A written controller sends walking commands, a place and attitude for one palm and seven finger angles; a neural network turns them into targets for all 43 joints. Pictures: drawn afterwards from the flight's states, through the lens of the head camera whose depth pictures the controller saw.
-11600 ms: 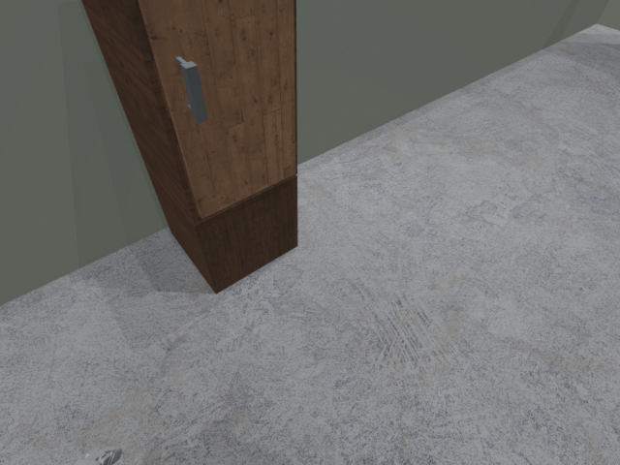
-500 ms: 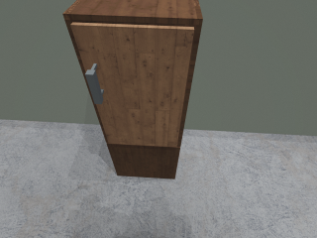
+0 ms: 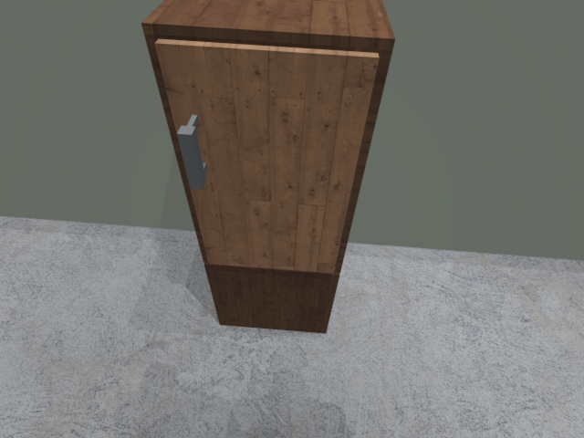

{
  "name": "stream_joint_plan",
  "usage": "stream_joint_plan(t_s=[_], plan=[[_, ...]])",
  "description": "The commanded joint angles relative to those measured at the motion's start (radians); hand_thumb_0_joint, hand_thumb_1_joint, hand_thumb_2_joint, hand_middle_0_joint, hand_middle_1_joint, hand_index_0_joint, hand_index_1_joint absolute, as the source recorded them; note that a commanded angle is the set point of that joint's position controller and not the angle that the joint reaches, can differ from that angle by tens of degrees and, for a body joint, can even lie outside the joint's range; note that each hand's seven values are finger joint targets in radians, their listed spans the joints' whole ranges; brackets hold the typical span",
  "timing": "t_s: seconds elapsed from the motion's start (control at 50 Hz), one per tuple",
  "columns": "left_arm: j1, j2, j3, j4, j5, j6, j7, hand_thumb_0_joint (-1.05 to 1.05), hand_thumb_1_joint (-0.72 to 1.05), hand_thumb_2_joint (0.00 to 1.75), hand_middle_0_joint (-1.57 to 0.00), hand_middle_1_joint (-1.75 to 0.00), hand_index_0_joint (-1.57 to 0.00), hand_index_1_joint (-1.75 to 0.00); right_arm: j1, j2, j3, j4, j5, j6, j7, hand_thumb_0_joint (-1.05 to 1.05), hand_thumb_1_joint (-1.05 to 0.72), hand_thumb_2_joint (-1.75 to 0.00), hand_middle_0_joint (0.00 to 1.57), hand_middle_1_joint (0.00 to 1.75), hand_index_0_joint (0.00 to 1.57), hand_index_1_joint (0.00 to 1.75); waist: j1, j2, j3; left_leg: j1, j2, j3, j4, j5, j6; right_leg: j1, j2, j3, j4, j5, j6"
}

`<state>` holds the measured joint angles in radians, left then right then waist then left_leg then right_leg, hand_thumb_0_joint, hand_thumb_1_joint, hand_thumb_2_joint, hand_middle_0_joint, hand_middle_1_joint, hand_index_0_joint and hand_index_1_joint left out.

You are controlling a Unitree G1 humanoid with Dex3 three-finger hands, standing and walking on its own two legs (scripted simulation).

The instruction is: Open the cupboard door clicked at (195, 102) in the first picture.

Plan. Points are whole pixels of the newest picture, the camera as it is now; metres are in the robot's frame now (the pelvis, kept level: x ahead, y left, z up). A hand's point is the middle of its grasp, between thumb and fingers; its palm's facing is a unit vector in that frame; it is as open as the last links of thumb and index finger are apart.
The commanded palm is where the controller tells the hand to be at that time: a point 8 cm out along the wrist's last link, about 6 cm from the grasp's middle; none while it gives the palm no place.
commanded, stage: look again from close up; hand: left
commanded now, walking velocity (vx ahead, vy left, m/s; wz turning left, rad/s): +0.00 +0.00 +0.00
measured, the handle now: (195, 152) +0.58 +0.22 +0.07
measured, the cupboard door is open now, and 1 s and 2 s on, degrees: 0 0 0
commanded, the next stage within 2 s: shuffle to correct the standing spot in 0.34 s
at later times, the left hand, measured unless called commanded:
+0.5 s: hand out of the picture -0.04 +0.17 -0.18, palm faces +0.04 -0.99 -0.17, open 7.4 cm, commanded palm none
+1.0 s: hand out of the picture +0.02 +0.18 -0.18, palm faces +0.04 -0.99 -0.16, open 7.4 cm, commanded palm none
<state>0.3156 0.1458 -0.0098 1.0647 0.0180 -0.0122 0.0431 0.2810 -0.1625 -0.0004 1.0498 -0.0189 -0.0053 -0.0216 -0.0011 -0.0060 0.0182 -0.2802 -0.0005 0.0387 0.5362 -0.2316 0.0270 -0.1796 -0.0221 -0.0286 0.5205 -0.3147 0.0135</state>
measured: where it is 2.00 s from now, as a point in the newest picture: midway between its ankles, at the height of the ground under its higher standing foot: outside the picture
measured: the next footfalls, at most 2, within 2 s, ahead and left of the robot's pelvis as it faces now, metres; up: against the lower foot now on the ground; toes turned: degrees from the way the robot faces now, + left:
none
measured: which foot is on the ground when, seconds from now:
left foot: down 0.00-1.00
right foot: down 0.00-1.00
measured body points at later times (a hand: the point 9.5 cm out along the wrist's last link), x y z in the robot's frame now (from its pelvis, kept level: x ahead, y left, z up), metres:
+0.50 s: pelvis -0.01 +0.01 +0.00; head -0.01 +0.02 +0.45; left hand -0.04 +0.23 -0.16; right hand +0.00 -0.22 -0.15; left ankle +0.04 +0.10 -0.73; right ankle -0.02 -0.13 -0.73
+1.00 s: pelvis +0.03 +0.02 +0.00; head +0.04 +0.04 +0.45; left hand +0.02 +0.23 -0.16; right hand +0.02 -0.19 -0.15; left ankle +0.04 +0.10 -0.73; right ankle +0.00 -0.11 -0.73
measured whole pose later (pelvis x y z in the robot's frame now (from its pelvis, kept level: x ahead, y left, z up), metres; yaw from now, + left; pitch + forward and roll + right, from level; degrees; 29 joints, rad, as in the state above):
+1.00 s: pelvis +0.03 +0.02 +0.00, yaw -1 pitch +0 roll +0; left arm 0.32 0.13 0.01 1.07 0.01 -0.01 0.05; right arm 0.30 -0.12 0.00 1.11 -0.01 -0.02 -0.05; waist 0.01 -0.04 0.03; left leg -0.23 -0.04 0.08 0.47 -0.24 0.06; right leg -0.18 -0.05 -0.03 0.49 -0.30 0.03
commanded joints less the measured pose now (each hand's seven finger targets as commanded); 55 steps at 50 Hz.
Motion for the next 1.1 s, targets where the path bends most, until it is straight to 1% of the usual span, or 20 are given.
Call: stream_joint_plan(t_s=[0.0, 0.18, 0.34, 0.42, 0.5, 0.54, 0.6, 0.66, 0.7, 0.74, 0.76, 0.78, 0.8, 0.82, 0.84, 0.86, 0.9, 0.98, 1.04, 1.08], plan=[[0.075, 0.098, 0.016, -0.035, -0.001, -0.007, -0.001, 0.0, 0.9, 0.9, -0.2, -0.3, -0.2, -0.3, 0.039, -0.108, -0.018, -0.046, 0.003, -0.023, -0.001, 0.0, -0.9, -0.9, 0.2, 0.3, 0.2, 0.3, 0.002, 0.013, 0.048, -0.016, 0.1, -0.14, -0.167, -0.013, 0.023, -0.05, -0.056, 0.062, -0.1, 0.048, -0.049], [0.077, 0.107, 0.016, -0.028, 0.0, -0.007, -0.005, 0.0, 0.9, 0.9, -0.2, -0.3, -0.2, -0.3, 0.035, -0.111, -0.016, -0.027, 0.006, -0.027, -0.001, 0.0, -0.9, -0.9, 0.2, 0.3, 0.2, 0.3, 0.008, 0.024, 0.047, -0.009, 0.102, -0.141, -0.201, -0.012, 0.023, -0.03, -0.066, 0.055, -0.128, 0.077, -0.041], [0.097, 0.1, 0.015, -0.01, 0.001, -0.003, -0.008, 0.0, 0.9, 0.9, -0.2, -0.3, -0.2, -0.3, 0.033, -0.117, -0.019, -0.012, 0.006, -0.019, 0.001, 0.0, -0.9, -0.9, 0.2, 0.3, 0.2, 0.3, 0.008, 0.033, 0.071, -0.038, 0.102, -0.161, -0.253, -0.154, 0.018, -0.048, -0.066, 0.054, -0.144, 0.023, -0.039], [0.109, 0.093, 0.012, -0.002, 0.001, -0.008, -0.008, 0.0, 0.9, 0.9, -0.2, -0.3, -0.2, -0.3, 0.039, -0.109, -0.018, -0.002, 0.007, -0.019, 0.002, 0.0, -0.9, -0.9, 0.2, 0.3, 0.2, 0.3, 0.006, 0.008, 0.049, -0.014, 0.098, -0.151, -0.237, -0.115, 0.017, -0.052, -0.072, 0.061, -0.153, 0.032, -0.04], [0.138, 0.097, 0.024, 0.004, 0.009, -0.005, -0.013, 0.0, 0.9, 0.9, -0.2, -0.3, -0.2, -0.3, 0.055, -0.112, -0.023, 0.007, 0.001, -0.008, 0.006, 0.0, -0.9, -0.9, 0.2, 0.3, 0.2, 0.3, 0.013, 0.017, 0.059, -0.047, 0.083, -0.142, -0.211, -0.291, 0.025, -0.077, -0.069, 0.073, -0.146, -0.184, -0.056], [0.156, 0.101, 0.031, 0.004, 0.009, -0.004, -0.016, 0.0, 0.9, 0.9, -0.2, -0.3, -0.2, -0.3, 0.045, -0.1, -0.023, -0.003, -0.002, -0.003, 0.01, 0.0, -0.9, -0.9, 0.2, 0.3, 0.2, 0.3, 0.021, -0.025, 0.115, -0.108, 0.056, -0.115, -0.153, -0.301, 0.023, -0.099, -0.092, 0.127, -0.184, -0.273, -0.075], [0.164, 0.122, 0.045, 0.001, 0.005, -0.007, -0.015, 0.0, 0.9, 0.9, -0.2, -0.3, -0.2, -0.3, 0.063, -0.067, -0.019, -0.015, -0.003, -0.01, 0.013, 0.0, -0.9, -0.9, 0.2, 0.3, 0.2, 0.3, 0.016, -0.102, 0.132, -0.128, 0.008, -0.04, -0.026, -0.195, 0.012, -0.103, -0.155, 0.202, -0.233, -0.318, -0.115], [0.154, 0.131, 0.056, -0.007, 0.005, -0.011, -0.015, 0.0, 0.9, 0.9, -0.2, -0.3, -0.2, -0.3, 0.089, -0.054, -0.019, -0.021, -0.003, -0.022, 0.016, 0.0, -0.9, -0.9, 0.2, 0.3, 0.2, 0.3, 0.002, -0.102, 0.124, -0.083, 0.007, -0.006, 0.011, -0.139, 0.011, -0.124, -0.178, 0.19, -0.215, -0.27, -0.129], [0.138, 0.107, 0.054, -0.011, 0.008, -0.007, -0.015, 0.0, 0.9, 0.9, -0.2, -0.3, -0.2, -0.3, 0.121, -0.059, -0.02, -0.011, -0.001, -0.027, 0.013, 0.0, -0.9, -0.9, 0.2, 0.3, 0.2, 0.3, -0.012, -0.039, 0.148, -0.029, 0.03, -0.052, -0.069, -0.14, 0.02, -0.177, -0.124, 0.116, -0.134, -0.225, -0.107], [0.145, 0.05, 0.04, -0.013, 0.01, -0.003, -0.014, 0.0, 0.9, 0.9, -0.2, -0.3, -0.2, -0.3, 0.186, -0.105, -0.023, 0.016, -0.001, -0.036, 0.002, 0.0, -0.9, -0.9, 0.2, 0.3, 0.2, 0.3, -0.019, 0.171, 0.098, 0.067, 0.181, -0.264, -0.244, -0.089, 0.079, -0.214, -0.017, -0.04, 0.088, -0.109, -0.052], [0.137, 0.032, 0.031, -0.015, 0.012, -0.005, -0.011, 0.0, 0.9, 0.9, -0.2, -0.3, -0.2, -0.3, 0.192, -0.116, -0.024, 0.017, 0.001, -0.036, -0.009, 0.0, -0.9, -0.9, 0.2, 0.3, 0.2, 0.3, -0.012, 0.197, 0.101, 0.094, 0.236, -0.345, -0.286, 0.026, 0.126, -0.246, 0.002, -0.049, 0.146, -0.127, -0.04], [0.132, 0.029, 0.025, -0.01, 0.009, -0.008, -0.008, 0.0, 0.9, 0.9, -0.2, -0.3, -0.2, -0.3, 0.175, -0.097, -0.018, 0.018, 0.003, -0.038, -0.017, 0.0, -0.9, -0.9, 0.2, 0.3, 0.2, 0.3, 0.002, 0.141, 0.102, 0.107, 0.253, -0.34, -0.263, 0.224, 0.159, -0.246, -0.019, -0.021, 0.158, -0.149, -0.039], [0.14, 0.017, 0.021, 0.002, 0.002, -0.01, -0.004, 0.0, 0.9, 0.9, -0.2, -0.3, -0.2, -0.3, 0.141, -0.085, -0.011, 0.014, 0.005, -0.043, -0.023, 0.0, -0.9, -0.9, 0.2, 0.3, 0.2, 0.3, 0.021, 0.095, 0.07, 0.099, 0.245, -0.282, -0.215, 0.429, 0.163, -0.181, -0.04, 0.0, 0.094, -0.113, -0.032], [0.164, 0.017, 0.019, 0.016, -0.004, -0.013, -0.001, 0.0, 0.9, 0.9, -0.2, -0.3, -0.2, -0.3, 0.106, -0.08, -0.007, 0.008, 0.01, -0.045, -0.027, 0.0, -0.9, -0.9, 0.2, 0.3, 0.2, 0.3, 0.04, 0.053, 0.035, 0.087, 0.209, -0.21, -0.156, 0.573, 0.14, -0.085, -0.05, 0.016, -0.017, 0.003, -0.026], [0.186, 0.033, 0.02, 0.028, -0.007, -0.018, 0.001, 0.0, 0.9, 0.9, -0.2, -0.3, -0.2, -0.3, 0.085, -0.078, -0.007, 0.004, 0.015, -0.049, -0.028, 0.0, -0.9, -0.9, 0.2, 0.3, 0.2, 0.3, 0.044, 0.031, -0.003, 0.084, 0.167, -0.155, -0.124, 0.587, 0.1, -0.01, -0.066, 0.036, -0.09, 0.172, -0.026], [0.182, 0.051, 0.02, 0.027, -0.009, -0.02, 0.003, 0.0, 0.9, 0.9, -0.2, -0.3, -0.2, -0.3, 0.08, -0.069, -0.009, 0.003, 0.019, -0.052, -0.027, 0.0, -0.9, -0.9, 0.2, 0.3, 0.2, 0.3, 0.029, 0.036, -0.034, 0.094, 0.132, -0.12, -0.122, 0.539, 0.063, 0.027, -0.089, 0.059, -0.092, 0.294, -0.035], [0.134, 0.066, 0.024, 0.011, -0.009, -0.011, 0.005, 0.0, 0.9, 0.9, -0.2, -0.3, -0.2, -0.3, 0.076, -0.064, -0.014, 0.014, 0.019, -0.044, -0.027, 0.0, -0.9, -0.9, 0.2, 0.3, 0.2, 0.3, 0.02, 0.012, 0.003, 0.085, 0.125, -0.113, -0.137, 0.504, 0.04, 0.016, -0.09, 0.05, -0.067, 0.333, -0.031], [0.102, 0.071, 0.032, -0.022, -0.005, 0.003, 0.01, 0.0, 0.9, 0.9, -0.2, -0.3, -0.2, -0.3, 0.082, -0.067, -0.026, 0.015, 0.015, -0.035, -0.026, 0.0, -0.9, -0.9, 0.2, 0.3, 0.2, 0.3, 0.015, 0.012, -0.032, 0.115, 0.134, -0.108, -0.126, 0.549, 0.043, 0.008, -0.087, 0.039, -0.042, 0.326, -0.025], [0.078, 0.072, 0.034, -0.029, -0.004, 0.009, 0.006, 0.0, 0.9, 0.9, -0.2, -0.3, -0.2, -0.3, 0.052, -0.071, -0.027, 0.01, 0.012, -0.029, -0.023, 0.0, -0.9, -0.9, 0.2, 0.3, 0.2, 0.3, 0.019, 0.035, -0.023, 0.085, 0.135, -0.112, -0.146, 0.408, 0.044, -0.002, -0.08, 0.048, -0.061, 0.238, -0.027], [0.067, 0.076, 0.033, -0.032, -0.001, 0.008, 0.003, 0.0, 0.9, 0.9, -0.2, -0.3, -0.2, -0.3, 0.04, -0.066, -0.027, 0.005, 0.009, -0.027, -0.017, 0.0, -0.9, -0.9, 0.2, 0.3, 0.2, 0.3, 0.018, 0.001, -0.018, 0.051, 0.122, -0.112, -0.16, 0.271, 0.038, 0.01, -0.083, 0.058, -0.085, 0.221, -0.034]])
